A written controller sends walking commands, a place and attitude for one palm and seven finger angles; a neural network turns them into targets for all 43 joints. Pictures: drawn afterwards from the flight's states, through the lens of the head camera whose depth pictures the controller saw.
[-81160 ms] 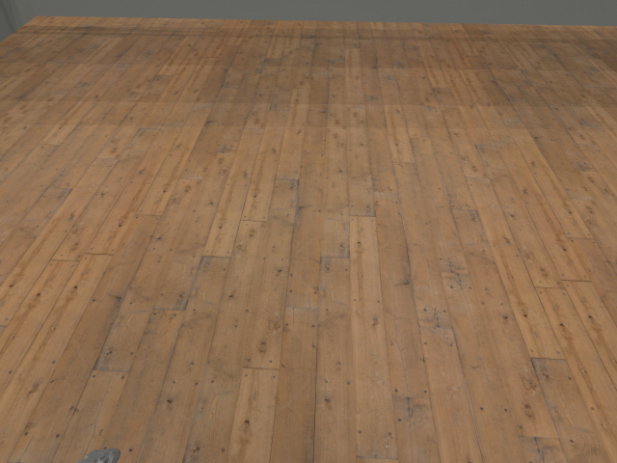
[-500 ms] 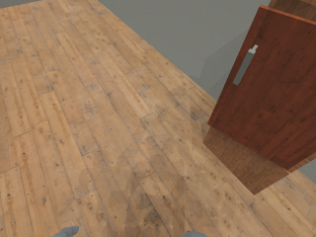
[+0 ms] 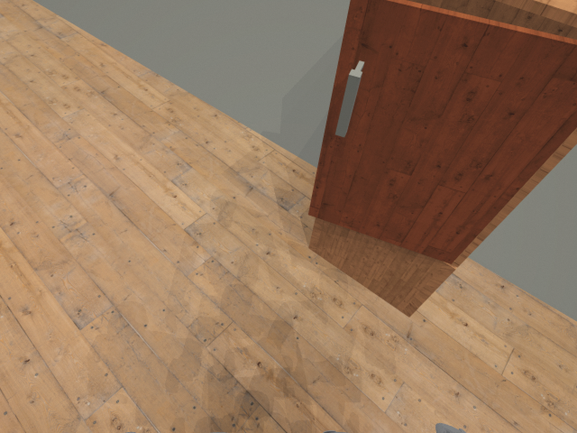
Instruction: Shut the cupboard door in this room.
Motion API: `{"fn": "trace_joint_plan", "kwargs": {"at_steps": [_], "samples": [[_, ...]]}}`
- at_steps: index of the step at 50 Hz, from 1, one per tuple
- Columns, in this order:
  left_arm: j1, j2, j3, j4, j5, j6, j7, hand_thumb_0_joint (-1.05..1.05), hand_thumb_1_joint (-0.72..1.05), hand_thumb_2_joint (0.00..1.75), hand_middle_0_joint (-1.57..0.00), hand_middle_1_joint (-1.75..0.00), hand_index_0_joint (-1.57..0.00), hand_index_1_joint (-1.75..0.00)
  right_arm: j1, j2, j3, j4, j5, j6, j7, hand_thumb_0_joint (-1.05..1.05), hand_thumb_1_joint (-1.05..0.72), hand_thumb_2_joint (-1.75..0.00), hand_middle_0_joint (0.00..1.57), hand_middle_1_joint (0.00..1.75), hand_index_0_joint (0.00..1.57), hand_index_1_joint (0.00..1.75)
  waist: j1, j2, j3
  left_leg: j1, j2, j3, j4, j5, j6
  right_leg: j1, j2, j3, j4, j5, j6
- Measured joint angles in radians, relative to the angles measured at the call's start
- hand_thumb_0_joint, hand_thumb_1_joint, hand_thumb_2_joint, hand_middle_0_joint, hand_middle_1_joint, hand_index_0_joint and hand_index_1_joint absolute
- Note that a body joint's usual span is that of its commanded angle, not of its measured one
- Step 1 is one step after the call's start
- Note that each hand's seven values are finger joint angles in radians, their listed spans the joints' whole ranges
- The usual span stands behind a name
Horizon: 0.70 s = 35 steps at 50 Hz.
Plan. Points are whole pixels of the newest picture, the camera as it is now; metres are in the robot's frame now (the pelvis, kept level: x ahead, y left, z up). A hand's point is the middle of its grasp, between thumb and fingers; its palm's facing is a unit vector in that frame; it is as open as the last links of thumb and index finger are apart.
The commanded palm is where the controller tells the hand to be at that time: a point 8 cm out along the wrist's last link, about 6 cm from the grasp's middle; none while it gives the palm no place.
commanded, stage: turn to face it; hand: left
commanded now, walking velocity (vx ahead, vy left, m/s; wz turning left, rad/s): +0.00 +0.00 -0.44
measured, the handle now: (350, 99) +0.68 -0.07 +0.08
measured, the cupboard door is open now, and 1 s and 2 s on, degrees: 17 17 17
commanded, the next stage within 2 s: take the last steps up to it in 0.38 s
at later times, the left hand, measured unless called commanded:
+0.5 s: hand out of the picture +0.13 +0.15 -0.16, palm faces -0.21 -0.95 -0.23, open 7.4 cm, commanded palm none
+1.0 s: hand (248, 368) +0.24 +0.08 -0.16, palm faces -0.33 -0.92 -0.19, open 7.4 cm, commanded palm none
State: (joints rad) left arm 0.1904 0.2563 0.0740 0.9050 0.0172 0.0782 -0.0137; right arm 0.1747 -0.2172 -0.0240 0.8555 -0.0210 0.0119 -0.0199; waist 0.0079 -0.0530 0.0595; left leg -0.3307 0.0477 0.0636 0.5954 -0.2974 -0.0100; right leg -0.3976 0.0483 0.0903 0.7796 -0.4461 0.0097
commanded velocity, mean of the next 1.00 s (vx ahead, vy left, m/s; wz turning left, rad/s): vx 0.12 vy -0.03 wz -0.18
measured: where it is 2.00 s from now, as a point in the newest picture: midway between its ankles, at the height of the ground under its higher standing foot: outside the picture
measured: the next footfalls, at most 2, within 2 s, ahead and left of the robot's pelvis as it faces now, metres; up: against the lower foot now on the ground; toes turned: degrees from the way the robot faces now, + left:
right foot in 0.28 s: +0.01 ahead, -0.15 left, +0.00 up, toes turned -12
left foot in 0.58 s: +0.09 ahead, +0.09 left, +0.00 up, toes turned -9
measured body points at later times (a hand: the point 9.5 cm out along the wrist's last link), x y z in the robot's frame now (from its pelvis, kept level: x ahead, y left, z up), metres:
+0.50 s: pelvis +0.01 -0.02 +0.01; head +0.05 -0.03 +0.45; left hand +0.14 +0.20 -0.14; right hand +0.00 -0.28 -0.14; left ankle +0.03 +0.10 -0.69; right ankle -0.03 -0.14 -0.73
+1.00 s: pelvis +0.09 -0.07 +0.00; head +0.12 -0.08 +0.45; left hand +0.25 +0.12 -0.15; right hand -0.06 -0.25 -0.15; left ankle +0.05 +0.09 -0.72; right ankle +0.08 -0.18 -0.73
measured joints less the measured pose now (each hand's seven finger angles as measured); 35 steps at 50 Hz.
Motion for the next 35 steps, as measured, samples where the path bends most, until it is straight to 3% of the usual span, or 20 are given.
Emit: {"fn": "trace_joint_plan", "kwargs": {"at_steps": [3, 5, 10, 14, 17, 19, 21, 25, 29, 32, 35], "samples": [[-0.015, 0.012, 0.01, 0.004, 0.004, 0.004, -0.011, 0.01, 0.9, 0.9, -0.2, -0.3, -0.2, -0.3, 0.019, 0.015, 0.012, 0.001, -0.01, -0.005, -0.005, 0.0, -0.91, -0.9, 0.2, 0.3, 0.2, 0.3, -0.001, 0.005, 0.01, 0.036, 0.027, 0.025, -0.038, 0.011, 0.01, -0.067, -0.011, -0.062, 0.243, -0.049, 0.019], [-0.024, 0.013, 0.012, -0.001, 0.003, 0.005, -0.016, 0.01, 0.9, 0.9, -0.2, -0.3, -0.2, -0.3, 0.03, 0.019, 0.015, 0.008, -0.012, -0.004, -0.007, 0.0, -0.9, -0.9, 0.2, 0.3, 0.21, 0.3, -0.001, 0.018, 0.016, 0.059, 0.045, 0.041, -0.07, 0.024, 0.007, -0.073, -0.028, -0.096, 0.278, -0.044, 0.028], [-0.044, 0.002, 0.004, -0.013, 0.003, 0.0, -0.019, 0.01, 0.91, 0.9, -0.19, -0.3, -0.2, -0.3, 0.051, 0.013, 0.004, 0.038, -0.013, 0.005, -0.001, 0.0, -0.9, -0.9, 0.2, 0.3, 0.21, 0.3, -0.015, 0.062, 0.022, 0.08, 0.091, 0.08, -0.073, 0.018, -0.011, 0.008, -0.055, -0.145, 0.065, -0.012, 0.023], [-0.04, 0.002, -0.008, -0.024, 0.006, -0.026, -0.016, 0.01, 0.91, 0.9, -0.19, -0.3, -0.2, -0.3, 0.081, -0.001, -0.011, 0.06, -0.001, 0.019, 0.009, 0.0, -0.9, -0.9, 0.2, 0.3, 0.21, 0.3, -0.024, 0.066, 0.002, 0.044, 0.104, 0.113, 0.033, -0.043, -0.036, 0.132, -0.068, -0.143, -0.217, 0.142, -0.011], [-0.046, -0.034, -0.023, -0.006, 0.007, -0.044, 0.0, 0.01, 0.91, 0.9, -0.19, -0.3, -0.2, -0.3, 0.064, -0.034, -0.027, 0.089, 0.005, 0.05, 0.003, 0.0, -0.9, -0.9, 0.2, 0.3, 0.21, 0.3, -0.031, 0.113, 0.01, -0.056, 0.072, 0.013, 0.277, -0.204, -0.043, 0.113, -0.047, -0.137, -0.182, 0.106, -0.023], [-0.037, -0.049, -0.028, 0.001, 0.008, -0.045, 0.011, 0.01, 0.9, 0.9, -0.2, -0.3, -0.2, -0.3, 0.055, -0.04, -0.029, 0.102, 0.007, 0.056, 0.0, 0.01, -0.91, -0.9, 0.2, 0.3, 0.2, 0.3, -0.031, 0.112, 0.011, -0.109, 0.042, -0.014, 0.402, -0.198, -0.048, 0.123, -0.046, -0.122, -0.205, 0.125, -0.022], [-0.027, -0.056, -0.032, 0.01, 0.008, -0.042, 0.017, 0.01, 0.9, 0.9, -0.2, -0.3, -0.2, -0.3, 0.05, -0.037, -0.027, 0.103, 0.007, 0.052, 0.003, 0.01, -0.91, -0.9, 0.2, 0.3, 0.2, 0.3, -0.032, 0.1, 0.008, -0.134, 0.027, -0.017, 0.435, -0.165, -0.055, 0.135, -0.047, -0.109, -0.235, 0.144, -0.022], [-0.01, -0.059, -0.034, 0.028, 0.012, -0.035, 0.018, 0.01, 0.9, 0.9, -0.2, -0.3, -0.2, -0.3, 0.049, -0.017, -0.022, 0.095, 0.008, 0.043, 0.008, 0.01, -0.91, -0.9, 0.2, 0.3, 0.2, 0.3, -0.029, 0.068, -0.002, -0.11, 0.012, -0.013, 0.316, -0.125, -0.056, 0.147, -0.047, -0.087, -0.267, 0.159, -0.016], [0.01, -0.056, -0.027, 0.045, 0.006, -0.032, 0.017, 0.01, 0.9, 0.9, -0.2, -0.3, -0.2, -0.3, 0.067, 0.003, -0.007, 0.091, 0.004, 0.015, 0.007, 0.01, -0.91, -0.9, 0.2, 0.3, 0.2, 0.3, -0.022, 0.045, -0.022, 0.009, 0.005, -0.01, 0.019, -0.028, -0.043, 0.138, -0.035, -0.072, -0.232, 0.132, -0.001], [0.025, -0.043, -0.016, 0.063, 0.005, -0.018, 0.008, 0.01, 0.9, 0.9, -0.2, -0.3, -0.2, -0.3, 0.087, 0.029, 0.008, 0.096, -0.014, -0.01, 0.005, 0.0, -0.91, -0.9, 0.2, 0.3, 0.2, 0.3, -0.026, 0.014, -0.038, 0.024, 0.002, 0.011, 0.008, -0.031, 0.016, 0.067, -0.027, -0.063, -0.035, -0.02, -0.018], [0.03, -0.034, -0.01, 0.081, 0.014, -0.017, -0.008, 0.01, 0.9, 0.9, -0.2, -0.3, -0.2, -0.3, 0.131, 0.05, 0.019, 0.1, -0.018, -0.029, 0.0, 0.0, -0.91, -0.9, 0.2, 0.3, 0.2, 0.3, -0.035, 0.011, -0.048, 0.077, 0.013, 0.022, -0.069, -0.007, 0.022, -0.023, -0.027, -0.09, 0.202, 0.001, -0.019]]}}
